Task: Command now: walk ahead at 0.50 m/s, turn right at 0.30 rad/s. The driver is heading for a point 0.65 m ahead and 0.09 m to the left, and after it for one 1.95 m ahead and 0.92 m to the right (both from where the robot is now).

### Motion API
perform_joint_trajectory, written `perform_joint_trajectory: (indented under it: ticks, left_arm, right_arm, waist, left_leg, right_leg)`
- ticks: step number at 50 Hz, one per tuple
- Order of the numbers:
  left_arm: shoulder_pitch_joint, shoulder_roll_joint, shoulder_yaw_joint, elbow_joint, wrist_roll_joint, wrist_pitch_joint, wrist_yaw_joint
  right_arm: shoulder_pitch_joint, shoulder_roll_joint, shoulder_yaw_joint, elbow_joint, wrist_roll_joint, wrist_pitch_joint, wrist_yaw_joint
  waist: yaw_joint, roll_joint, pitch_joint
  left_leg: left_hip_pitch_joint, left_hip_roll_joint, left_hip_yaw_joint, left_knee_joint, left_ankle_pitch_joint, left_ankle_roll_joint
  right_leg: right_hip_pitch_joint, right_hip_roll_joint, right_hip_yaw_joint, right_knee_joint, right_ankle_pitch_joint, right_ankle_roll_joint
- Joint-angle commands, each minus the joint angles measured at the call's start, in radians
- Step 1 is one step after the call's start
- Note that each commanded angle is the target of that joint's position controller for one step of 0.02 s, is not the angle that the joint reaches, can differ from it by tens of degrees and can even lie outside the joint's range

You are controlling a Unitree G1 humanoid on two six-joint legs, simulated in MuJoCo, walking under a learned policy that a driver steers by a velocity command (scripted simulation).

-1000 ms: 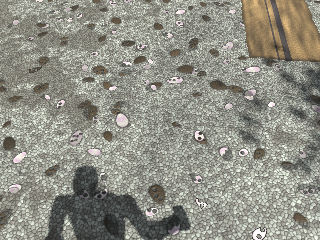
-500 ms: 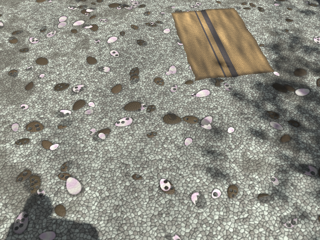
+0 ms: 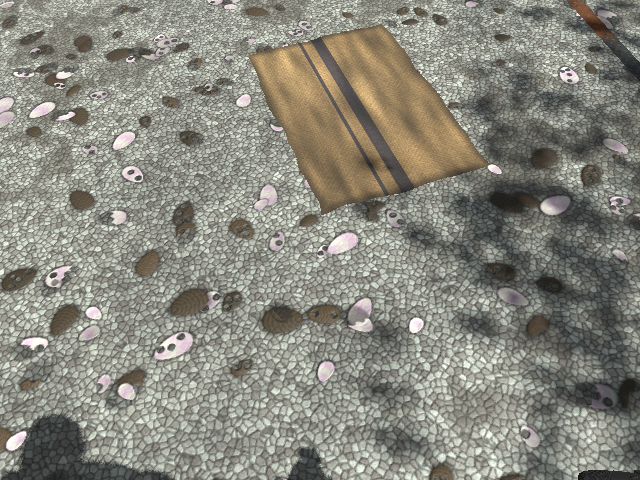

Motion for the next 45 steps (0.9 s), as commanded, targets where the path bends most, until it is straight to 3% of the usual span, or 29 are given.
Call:
perform_joint_trajectory:
  ticks: [1, 4, 7, 8, 9, 10, 11, 12, 13, 14, 15, 16, 17, 19, 21, 24, 28, 30, 32, 33, 34, 35, 36, 37, 38, 39, 41, 43, 45]
  left_arm:
    - [0.036, 0.163, 0.037, -0.035, -0.001, -0.014, 0.006]
    - [0.074, 0.163, 0.036, -0.009, -0.004, -0.009, 0.008]
    - [0.068, 0.179, 0.042, -0.001, 0.001, 0.004, 0.016]
    - [0.046, 0.176, 0.039, -0.007, 0.001, 0.008, 0.016]
    - [0.031, 0.152, 0.027, -0.019, 0.007, 0.009, 0.014]
    - [0.073, 0.106, 0.008, -0.036, 0.027, 0.005, 0.014]
    - [0.203, 0.038, -0.009, -0.028, -0.003, -0.013, 0.006]
    - [0.125, 0.14, 0.006, -0.024, -0.019, -0.023, 0.004]
    - [0.008, 0.172, 0.015, -0.055, -0.024, -0.028, 0.001]
    - [-0.049, 0.16, 0.012, -0.068, -0.012, -0.031, 0.003]
    - [-0.065, 0.149, 0.016, -0.073, 0.002, -0.031, 0.003]
    - [-0.045, 0.133, 0.017, -0.071, 0.004, -0.028, 0.001]
    - [-0.026, 0.115, 0.015, -0.066, 0.002, -0.023, 0.001]
    - [-0.036, 0.09, 0.009, -0.072, 0.005, -0.014, 0.003]
    - [-0.103, 0.079, 0.002, -0.096, 0.013, -0.012, 0.005]
    - [-0.173, 0.045, -0.011, -0.109, 0.017, -0.021, 0.0]
    - [-0.259, 0.056, -0.01, -0.129, 0.013, -0.027, -0.016]
    - [-0.256, 0.084, -0.001, -0.133, 0.019, -0.032, -0.025]
    - [-0.14, 0.119, 0.015, -0.091, 0.033, -0.037, -0.023]
    - [-0.071, 0.18, 0.03, -0.076, 0.043, -0.04, -0.015]
    - [-0.023, 0.214, 0.029, -0.079, 0.068, -0.031, -0.005]
    - [0.008, 0.137, 0.01, -0.071, 0.052, -0.014, -0.006]
    - [-0.015, 0.114, 0.003, -0.074, 0.028, 0.0, -0.01]
    - [-0.087, 0.124, 0.006, -0.081, 0.018, 0.009, -0.007]
    - [-0.149, 0.117, 0.001, -0.084, 0.02, 0.012, -0.002]
    - [-0.207, 0.115, 0.001, -0.087, 0.028, 0.014, 0.003]
    - [-0.262, 0.136, 0.011, -0.084, 0.043, 0.02, 0.01]
    - [-0.269, 0.132, 0.014, -0.073, 0.041, 0.021, 0.021]
    - [-0.263, 0.103, 0.005, -0.047, 0.037, 0.02, 0.026]
  right_arm:
    - [-0.099, -0.045, 0.0, -0.075, 0.012, -0.016, 0.013]
    - [-0.141, -0.074, -0.004, -0.099, 0.013, -0.027, 0.026]
    - [-0.077, -0.102, -0.014, -0.092, 0.013, -0.037, 0.034]
    - [0.014, -0.122, -0.026, -0.066, 0.01, -0.039, 0.031]
    - [0.161, -0.16, -0.042, -0.03, 0.001, -0.041, 0.027]
    - [0.323, -0.222, -0.056, -0.011, -0.007, -0.038, 0.025]
    - [0.383, -0.245, -0.066, 0.03, 0.002, -0.027, 0.035]
    - [0.358, -0.15, -0.042, 0.021, 0.029, -0.024, 0.036]
    - [0.277, -0.112, -0.029, 0.006, 0.027, -0.018, 0.031]
    - [0.218, -0.104, -0.023, -0.008, 0.012, -0.012, 0.03]
    - [0.186, -0.085, -0.016, -0.011, 0.002, -0.011, 0.031]
    - [0.176, -0.075, -0.01, -0.01, -0.007, -0.013, 0.03]
    - [0.178, -0.071, -0.008, -0.005, -0.003, -0.015, 0.031]
    - [0.192, -0.092, -0.012, 0.01, 0.007, -0.019, 0.027]
    - [0.203, -0.12, -0.019, 0.021, 0.007, -0.014, 0.018]
    - [0.22, -0.128, -0.019, 0.039, 0.01, 0.003, 0.006]
    - [0.285, -0.131, -0.014, 0.078, 0.018, 0.025, -0.003]
    - [0.27, -0.139, -0.017, 0.084, 0.021, 0.036, -0.007]
    - [0.236, -0.136, -0.016, 0.083, 0.023, 0.045, -0.011]
    - [0.266, -0.113, -0.008, 0.077, 0.007, 0.04, -0.01]
    - [0.39, -0.031, 0.02, 0.084, -0.011, 0.028, -0.003]
    - [0.457, -0.012, 0.034, 0.117, 0.008, 0.032, 0.004]
    - [0.396, -0.106, 0.008, 0.111, 0.029, 0.047, 0.006]
    - [0.311, -0.125, -0.003, 0.083, 0.04, 0.066, -0.003]
    - [0.269, -0.118, -0.008, 0.075, 0.033, 0.09, -0.016]
    - [0.267, -0.114, -0.014, 0.071, 0.026, 0.116, -0.03]
    - [0.306, -0.09, -0.018, 0.071, 0.019, 0.147, -0.047]
    - [0.307, -0.084, -0.026, 0.058, 0.017, 0.154, -0.052]
    - [0.272, -0.047, -0.015, 0.048, 0.006, 0.149, -0.05]
  waist:
    - [0.031, -0.125, -0.016]
    - [0.04, -0.123, 0.007]
    - [-0.006, -0.15, -0.007]
    - [-0.059, -0.147, -0.058]
    - [-0.125, -0.123, -0.177]
    - [-0.16, 0.014, -0.33]
    - [-0.109, 0.313, -0.4]
    - [-0.146, 0.168, -0.299]
    - [-0.147, 0.078, -0.156]
    - [-0.123, 0.001, -0.084]
    - [-0.098, -0.008, -0.044]
    - [-0.071, 0.023, -0.048]
    - [-0.06, 0.043, -0.054]
    - [-0.053, 0.046, -0.045]
    - [-0.062, 0.026, -0.02]
    - [-0.078, 0.031, -0.033]
    - [-0.111, 0.045, -0.054]
    - [-0.091, 0.054, -0.062]
    - [-0.024, 0.036, -0.11]
    - [-0.011, -0.032, -0.185]
    - [-0.048, -0.198, -0.324]
    - [-0.027, -0.286, -0.456]
    - [-0.009, -0.195, -0.402]
    - [-0.021, -0.149, -0.283]
    - [-0.037, -0.116, -0.2]
    - [-0.067, -0.134, -0.151]
    - [-0.099, -0.192, -0.112]
    - [-0.1, -0.185, -0.118]
    - [-0.089, -0.155, -0.135]
  left_leg:
    - [0.139, -0.055, 0.057, -0.127, 0.156, 0.007]
    - [0.072, -0.059, 0.041, -0.192, 0.075, 0.046]
    - [0.13, -0.081, 0.06, -0.223, -0.054, 0.096]
    - [0.259, -0.11, 0.09, -0.255, -0.049, 0.121]
    - [0.494, -0.065, 0.052, -0.222, -0.004, 0.166]
    - [0.807, 0.117, -0.186, -0.188, -0.005, 0.252]
    - [1.047, 0.284, -0.632, -0.338, -0.254, 0.383]
    - [1.0, 0.26, -0.65, -0.398, -0.466, 0.34]
    - [0.859, 0.226, -0.498, -0.418, -0.442, 0.297]
    - [0.72, 0.188, -0.395, -0.442, -0.323, 0.282]
    - [0.632, 0.155, -0.327, -0.465, -0.219, 0.279]
    - [0.582, 0.129, -0.276, -0.483, -0.144, 0.274]
    - [0.56, 0.112, -0.235, -0.502, -0.095, 0.277]
    - [0.53, 0.106, -0.17, -0.532, -0.003, 0.29]
    - [0.52, 0.102, -0.113, -0.546, 0.147, 0.293]
    - [0.486, 0.031, 0.033, -0.504, 0.407, 0.239]
    - [0.562, 0.047, 0.033, -0.446, 0.372, 0.217]
    - [0.611, 0.075, 0.002, -0.381, 0.359, 0.201]
    - [0.616, 0.041, 0.007, -0.24, 0.383, 0.163]
    - [0.546, -0.019, 0.04, -0.098, 0.272, 0.119]
    - [0.291, -0.101, 0.053, 0.168, -0.171, 0.059]
    - [0.206, -0.142, -0.004, 0.355, -0.72, 0.026]
    - [0.162, -0.108, -0.044, 0.427, -0.75, 0.02]
    - [0.097, -0.086, -0.014, 0.451, -0.696, 0.012]
    - [0.094, -0.061, -0.003, 0.431, -0.638, 0.002]
    - [0.148, -0.042, -0.002, 0.402, -0.579, -0.01]
    - [0.238, -0.054, 0.046, 0.392, -0.494, -0.026]
    - [0.247, -0.049, 0.062, 0.368, -0.448, -0.021]
    - [0.312, -0.034, 0.049, 0.232, -0.41, -0.003]
  right_leg:
    - [-0.08, -0.224, 0.114, -0.103, 0.182, -0.122]
    - [0.06, -0.286, 0.17, -0.04, 0.21, -0.119]
    - [0.151, -0.321, 0.194, 0.042, 0.402, -0.094]
    - [0.149, -0.286, 0.164, 0.136, 0.567, -0.076]
    - [0.077, -0.232, 0.121, 0.319, 0.599, -0.05]
    - [-0.144, -0.131, 0.06, 0.627, 0.305, -0.006]
    - [-0.488, 0.004, 0.034, 0.912, -0.353, 0.053]
    - [-0.61, -0.062, 0.099, 0.998, -0.354, 0.045]
    - [-0.65, -0.112, 0.057, 0.986, -0.254, 0.041]
    - [-0.617, -0.157, 0.02, 0.941, -0.174, 0.044]
    - [-0.587, -0.187, 0.01, 0.881, -0.126, 0.049]
    - [-0.533, -0.21, 0.008, 0.846, -0.098, 0.053]
    - [-0.506, -0.218, -0.002, 0.812, -0.089, 0.059]
    - [-0.516, -0.231, -0.026, 0.741, -0.066, 0.079]
    - [-0.546, -0.234, -0.043, 0.626, 0.014, 0.104]
    - [-0.429, -0.189, -0.09, 0.396, 0.197, 0.111]
    - [-0.355, -0.139, -0.088, 0.243, 0.325, 0.097]
    - [-0.332, -0.134, -0.071, 0.197, 0.272, 0.07]
    - [-0.175, -0.111, -0.088, 0.105, 0.34, 0.033]
    - [0.002, -0.193, -0.027, 0.131, 0.697, -0.007]
    - [0.332, -0.423, 0.19, 0.226, 1.066, -0.152]
    - [0.403, -0.541, 0.327, 0.212, 1.073, -0.258]
    - [0.312, -0.498, 0.3, 0.168, 0.82, -0.228]
    - [0.198, -0.466, 0.252, 0.111, 0.599, -0.188]
    - [0.067, -0.439, 0.208, 0.052, 0.417, -0.162]
    - [-0.063, -0.413, 0.158, -0.006, 0.272, -0.141]
    - [-0.215, -0.376, 0.067, -0.071, 0.157, -0.139]
    - [-0.23, -0.379, 0.012, -0.084, 0.134, -0.148]
    - [-0.241, -0.358, -0.012, -0.08, 0.113, -0.144]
